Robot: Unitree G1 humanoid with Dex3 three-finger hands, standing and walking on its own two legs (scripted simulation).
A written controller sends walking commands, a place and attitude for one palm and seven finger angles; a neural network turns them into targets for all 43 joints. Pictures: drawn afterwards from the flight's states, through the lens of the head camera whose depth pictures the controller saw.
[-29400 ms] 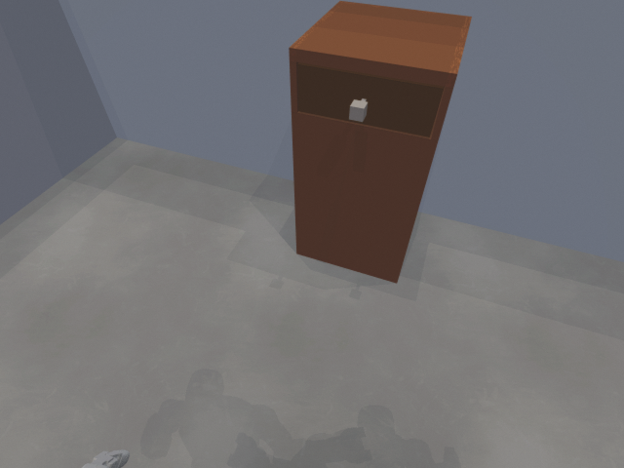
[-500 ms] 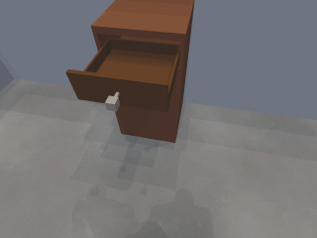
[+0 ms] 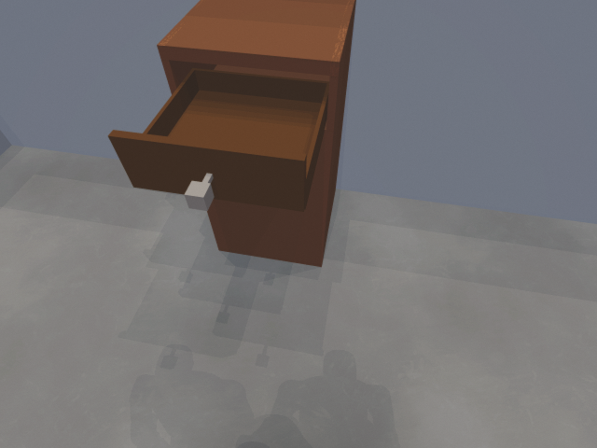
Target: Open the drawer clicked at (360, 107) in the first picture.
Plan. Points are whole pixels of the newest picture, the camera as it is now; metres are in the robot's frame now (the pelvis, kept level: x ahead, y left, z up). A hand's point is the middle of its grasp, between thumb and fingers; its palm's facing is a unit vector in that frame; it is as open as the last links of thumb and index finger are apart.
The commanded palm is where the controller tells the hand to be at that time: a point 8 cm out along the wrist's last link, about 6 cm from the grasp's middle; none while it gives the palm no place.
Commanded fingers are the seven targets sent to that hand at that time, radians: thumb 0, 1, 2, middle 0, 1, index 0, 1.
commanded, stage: look to check the result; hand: left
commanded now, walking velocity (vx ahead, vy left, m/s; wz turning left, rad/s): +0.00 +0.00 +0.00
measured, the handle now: (203, 188) +0.56 +0.22 -0.03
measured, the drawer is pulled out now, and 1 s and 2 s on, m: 0.30 0.30 0.30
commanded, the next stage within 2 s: stand and wait in 0.42 s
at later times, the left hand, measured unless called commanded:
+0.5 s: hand out of the picture +0.02 +0.18 -0.17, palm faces +0.02 -0.98 -0.21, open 7.4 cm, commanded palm none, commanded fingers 0.00 0.90 0.90 -0.20 -0.30 -0.20 -0.30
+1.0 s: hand out of the picture +0.05 +0.20 -0.17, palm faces +0.01 -0.97 -0.24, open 7.4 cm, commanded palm none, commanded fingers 0.00 0.90 0.90 -0.20 -0.30 -0.20 -0.30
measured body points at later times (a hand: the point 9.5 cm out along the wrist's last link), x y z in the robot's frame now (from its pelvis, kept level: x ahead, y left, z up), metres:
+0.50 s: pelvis +0.01 +0.00 +0.00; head +0.04 -0.01 +0.45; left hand +0.02 +0.23 -0.16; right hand +0.01 -0.22 -0.16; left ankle +0.01 +0.13 -0.74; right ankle +0.02 -0.11 -0.74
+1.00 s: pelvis +0.01 +0.00 +0.00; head +0.04 -0.01 +0.45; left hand +0.05 +0.25 -0.15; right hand +0.04 -0.24 -0.16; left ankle +0.01 +0.13 -0.74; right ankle +0.02 -0.11 -0.74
